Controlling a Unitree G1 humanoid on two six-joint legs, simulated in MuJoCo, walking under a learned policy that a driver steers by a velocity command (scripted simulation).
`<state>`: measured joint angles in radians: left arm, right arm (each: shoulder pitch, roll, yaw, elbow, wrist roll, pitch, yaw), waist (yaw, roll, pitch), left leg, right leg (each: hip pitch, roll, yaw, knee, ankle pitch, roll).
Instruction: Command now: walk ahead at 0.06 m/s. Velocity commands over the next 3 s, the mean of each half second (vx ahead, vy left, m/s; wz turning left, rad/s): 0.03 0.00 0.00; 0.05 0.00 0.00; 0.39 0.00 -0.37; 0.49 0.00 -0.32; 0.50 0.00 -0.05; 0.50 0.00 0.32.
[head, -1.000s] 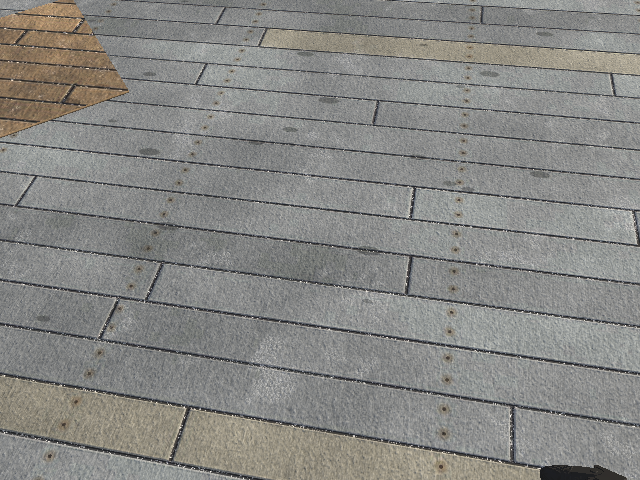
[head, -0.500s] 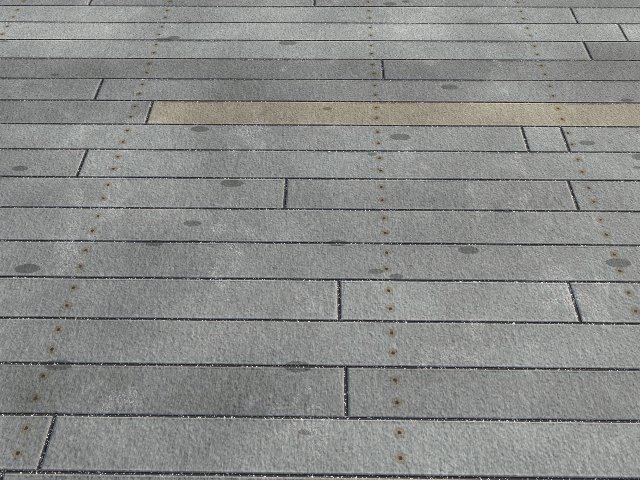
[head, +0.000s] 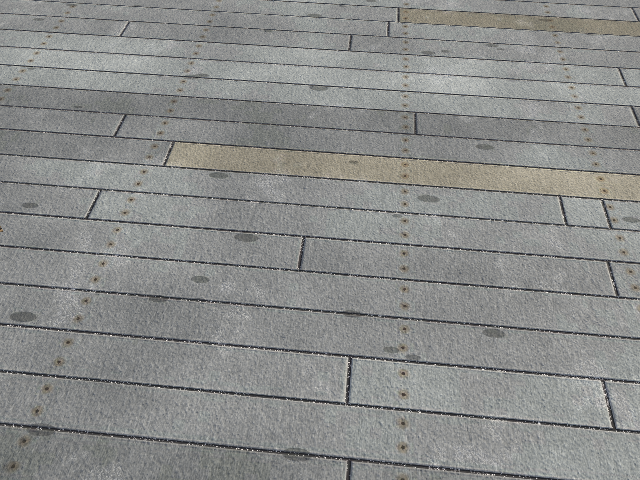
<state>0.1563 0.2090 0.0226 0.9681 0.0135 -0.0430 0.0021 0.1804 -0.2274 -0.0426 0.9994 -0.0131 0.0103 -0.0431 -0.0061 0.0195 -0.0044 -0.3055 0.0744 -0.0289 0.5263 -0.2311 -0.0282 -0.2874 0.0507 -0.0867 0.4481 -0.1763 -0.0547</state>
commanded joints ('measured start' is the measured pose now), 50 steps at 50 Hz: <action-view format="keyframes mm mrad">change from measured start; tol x4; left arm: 1 44 109 21 -26 5 3 14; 41 59 88 27 97 -11 37 35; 48 188 198 70 118 -38 19 39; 50 171 179 68 100 -25 -5 36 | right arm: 1 41 -144 -34 -3 17 -12 0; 33 33 -76 -15 93 12 -12 -6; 44 88 -59 -11 125 20 -12 -12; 50 1 -45 -19 50 37 -68 15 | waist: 1 20 89 37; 11 3 13 -32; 42 5 -19 44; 48 53 -201 132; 50 41 -167 143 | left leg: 1 20 34 -43 -127 -35 82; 2 -12 26 -40 -148 -61 65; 8 79 7 -13 -94 178 44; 16 106 -7 3 -75 237 47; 42 90 -32 27 -121 84 30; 43 95 -47 45 -115 -15 32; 45 8 -91 93 -27 -288 53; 46 -66 -93 102 37 -341 62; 48 -146 -66 99 249 -244 75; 50 -226 -12 29 409 -305 102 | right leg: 1 -14 -69 79 -113 -170 14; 7 83 -84 73 -41 72 -2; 14 111 -88 70 -16 168 5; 23 116 -95 76 -20 163 10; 42 90 -96 86 -64 24 11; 43 98 -90 84 -75 -98 6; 45 56 -114 137 -110 -478 -39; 47 64 -270 360 -235 -707 -126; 48 43 -361 493 -296 -726 -180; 50 42 -422 584 -328 -636 -214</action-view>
